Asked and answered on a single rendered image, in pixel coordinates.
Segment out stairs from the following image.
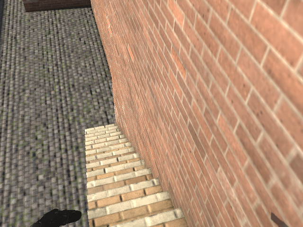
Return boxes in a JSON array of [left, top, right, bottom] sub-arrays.
[[85, 123, 188, 227]]

